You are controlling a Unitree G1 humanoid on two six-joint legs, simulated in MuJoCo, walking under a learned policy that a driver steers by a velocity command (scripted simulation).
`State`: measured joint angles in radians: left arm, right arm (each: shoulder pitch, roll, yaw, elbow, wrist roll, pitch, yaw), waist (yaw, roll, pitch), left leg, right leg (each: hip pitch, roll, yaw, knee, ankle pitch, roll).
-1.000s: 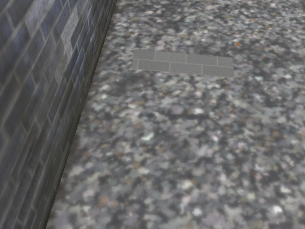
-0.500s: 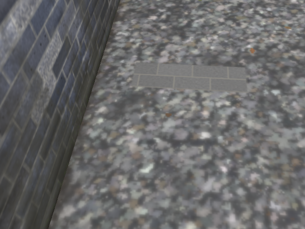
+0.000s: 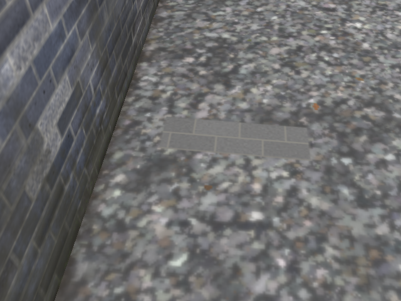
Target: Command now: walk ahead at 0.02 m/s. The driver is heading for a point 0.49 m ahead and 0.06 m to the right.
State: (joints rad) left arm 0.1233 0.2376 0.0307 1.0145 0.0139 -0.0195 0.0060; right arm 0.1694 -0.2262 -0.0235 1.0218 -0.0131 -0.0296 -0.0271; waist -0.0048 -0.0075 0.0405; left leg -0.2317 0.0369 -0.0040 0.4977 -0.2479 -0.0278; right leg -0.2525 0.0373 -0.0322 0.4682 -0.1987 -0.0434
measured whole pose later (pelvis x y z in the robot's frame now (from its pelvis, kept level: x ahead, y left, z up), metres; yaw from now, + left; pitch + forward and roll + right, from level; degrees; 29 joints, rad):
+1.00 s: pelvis +0.15 +0.02 +0.01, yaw +1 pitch +1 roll -1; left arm 0.04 0.25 0.05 0.95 -0.02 -0.08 -0.02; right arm 0.48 -0.20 -0.03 1.10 0.00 -0.09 0.00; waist -0.07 -0.03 -0.01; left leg 0.06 0.03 0.04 0.21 -0.29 0.01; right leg -0.65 -0.07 0.00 0.76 -0.05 -0.01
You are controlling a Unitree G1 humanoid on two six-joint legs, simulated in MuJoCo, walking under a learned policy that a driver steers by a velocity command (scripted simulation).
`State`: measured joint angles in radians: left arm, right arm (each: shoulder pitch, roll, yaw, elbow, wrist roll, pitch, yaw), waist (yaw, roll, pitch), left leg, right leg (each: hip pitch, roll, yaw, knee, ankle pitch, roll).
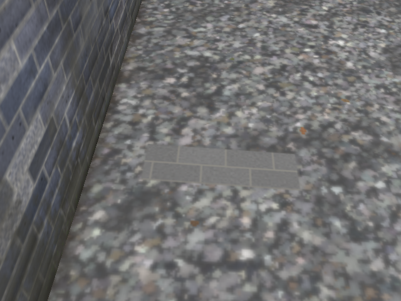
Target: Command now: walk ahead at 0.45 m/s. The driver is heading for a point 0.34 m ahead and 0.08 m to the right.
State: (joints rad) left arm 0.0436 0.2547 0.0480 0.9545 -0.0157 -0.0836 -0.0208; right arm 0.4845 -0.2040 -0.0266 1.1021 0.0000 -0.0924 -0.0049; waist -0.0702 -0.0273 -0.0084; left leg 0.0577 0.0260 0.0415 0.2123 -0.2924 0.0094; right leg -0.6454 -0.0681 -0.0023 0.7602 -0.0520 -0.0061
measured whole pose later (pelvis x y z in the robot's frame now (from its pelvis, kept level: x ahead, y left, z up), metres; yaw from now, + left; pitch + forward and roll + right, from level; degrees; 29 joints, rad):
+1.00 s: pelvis +0.30 -0.06 -0.01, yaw -1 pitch +0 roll +0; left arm 0.19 0.24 0.02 1.10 0.01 -0.01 0.02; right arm 0.13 -0.22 -0.02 1.01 -0.01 -0.03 -0.02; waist 0.01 0.00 0.04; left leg -0.30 0.02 0.02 0.54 -0.23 0.00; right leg -0.13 0.02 -0.05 0.50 -0.36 -0.03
